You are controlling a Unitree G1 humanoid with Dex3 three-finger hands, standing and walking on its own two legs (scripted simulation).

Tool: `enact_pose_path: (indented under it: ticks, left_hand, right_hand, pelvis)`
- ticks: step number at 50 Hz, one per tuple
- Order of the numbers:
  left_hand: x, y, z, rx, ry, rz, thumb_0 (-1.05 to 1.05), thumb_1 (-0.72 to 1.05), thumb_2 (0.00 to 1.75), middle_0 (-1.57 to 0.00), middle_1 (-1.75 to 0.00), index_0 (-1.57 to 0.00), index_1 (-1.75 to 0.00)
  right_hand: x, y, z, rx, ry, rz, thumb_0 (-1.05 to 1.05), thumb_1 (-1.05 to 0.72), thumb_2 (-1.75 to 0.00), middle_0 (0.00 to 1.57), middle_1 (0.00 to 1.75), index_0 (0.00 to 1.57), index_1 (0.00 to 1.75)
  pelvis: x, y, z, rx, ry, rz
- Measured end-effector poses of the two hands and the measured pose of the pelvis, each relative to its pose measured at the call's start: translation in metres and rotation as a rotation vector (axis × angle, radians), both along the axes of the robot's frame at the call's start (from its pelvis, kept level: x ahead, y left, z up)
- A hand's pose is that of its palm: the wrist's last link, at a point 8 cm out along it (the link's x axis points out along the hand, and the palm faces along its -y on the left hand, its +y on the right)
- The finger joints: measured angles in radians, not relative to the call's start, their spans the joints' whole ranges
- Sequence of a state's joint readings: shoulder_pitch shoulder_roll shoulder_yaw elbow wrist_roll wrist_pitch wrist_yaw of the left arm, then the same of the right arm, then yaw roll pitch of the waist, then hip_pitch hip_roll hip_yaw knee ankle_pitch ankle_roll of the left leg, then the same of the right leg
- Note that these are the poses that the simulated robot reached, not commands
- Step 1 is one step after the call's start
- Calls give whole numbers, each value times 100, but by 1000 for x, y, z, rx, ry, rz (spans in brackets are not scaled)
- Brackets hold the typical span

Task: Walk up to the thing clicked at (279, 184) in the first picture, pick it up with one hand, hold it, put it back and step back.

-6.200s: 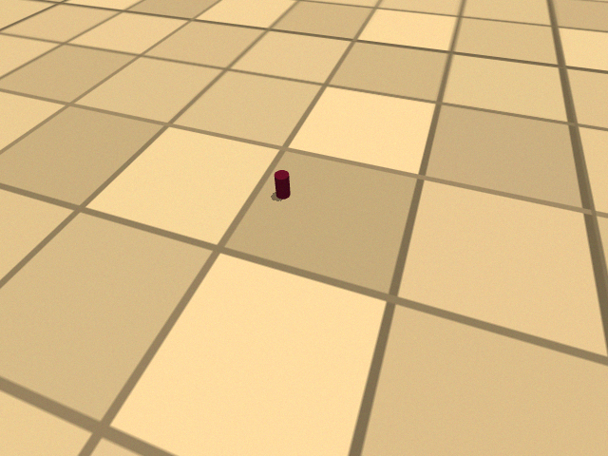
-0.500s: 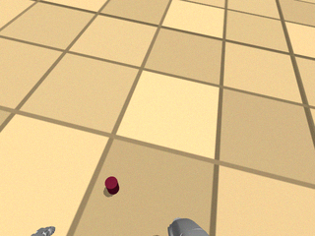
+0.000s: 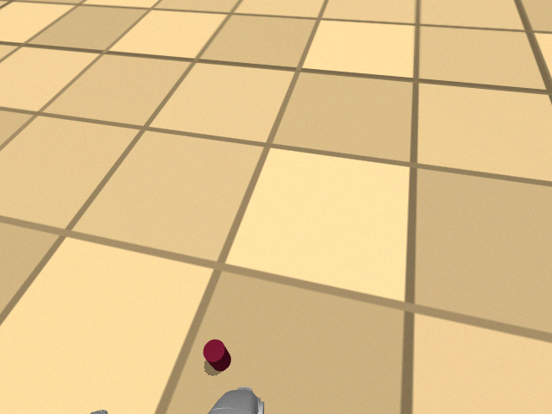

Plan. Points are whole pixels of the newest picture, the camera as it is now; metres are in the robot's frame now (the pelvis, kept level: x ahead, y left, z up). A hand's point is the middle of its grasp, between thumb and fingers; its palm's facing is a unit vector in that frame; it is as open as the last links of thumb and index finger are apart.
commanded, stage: walk up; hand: left
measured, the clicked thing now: (217, 355) +0.38 +0.26 -0.70
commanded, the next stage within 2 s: stand in 1.06 s
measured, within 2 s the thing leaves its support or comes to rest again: neither
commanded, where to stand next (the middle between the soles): +0.07 +0.01 m, yaw +1 degrees
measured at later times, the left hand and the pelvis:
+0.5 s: hand out of the picture +0.00 +0.28 -0.14, palm faces +0.00 -0.89 -0.46, open 7.4 cm; pelvis -0.04 +0.00 -0.01, yaw +0 degrees
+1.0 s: hand out of the picture +0.02 +0.25 -0.14, palm faces +0.04 -0.92 -0.39, open 7.4 cm; pelvis -0.05 -0.01 -0.01, yaw +3 degrees
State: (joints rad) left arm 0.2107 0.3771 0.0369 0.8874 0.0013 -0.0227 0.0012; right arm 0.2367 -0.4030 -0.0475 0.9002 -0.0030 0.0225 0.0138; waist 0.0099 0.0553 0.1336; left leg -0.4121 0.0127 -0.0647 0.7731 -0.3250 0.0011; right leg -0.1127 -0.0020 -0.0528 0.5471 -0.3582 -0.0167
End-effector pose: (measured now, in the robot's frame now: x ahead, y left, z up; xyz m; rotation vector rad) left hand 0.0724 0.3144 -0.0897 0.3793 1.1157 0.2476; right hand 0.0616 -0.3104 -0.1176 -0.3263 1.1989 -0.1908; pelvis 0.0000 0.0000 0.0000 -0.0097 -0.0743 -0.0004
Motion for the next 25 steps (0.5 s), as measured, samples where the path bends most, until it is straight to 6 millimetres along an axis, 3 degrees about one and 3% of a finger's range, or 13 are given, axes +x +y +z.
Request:
enact_pose_path:
  ticks: [6, 11, 18, 25]
  left_hand:
    - [17, 9, -31, -32, 5, 31, 0, 90, 90, -21, -30, -21, -30]
    - [14, 6, -35, -35, 21, 24, 0, 90, 90, -21, -30, -21, -30]
    - [-29, 4, -31, 21, 71, 10, 0, 90, 90, -21, -30, -21, -30]
    - [-78, 6, -8, 53, 111, 54, 0, 90, 90, -21, -30, -21, -30]
  right_hand:
    - [31, 19, -4, -19, -26, 40, 1, -90, -90, 21, 30, 20, 30]
    - [47, 25, 6, -20, -91, 53, 1, -90, -90, 21, 30, 20, 30]
    - [51, 13, -3, 5, -172, 62, 1, -90, -90, 21, 30, 20, 30]
    - [18, 8, -9, 22, -85, 34, 1, -90, -90, 21, 30, 20, 30]
  pelvis:
    - [0, 12, -15, 5, 8, 14]
    - [-15, 11, -13, -1, 23, 10]
    - [-33, 1, -22, -6, 30, -15]
    - [-42, -1, -9, 27, 32, -1]
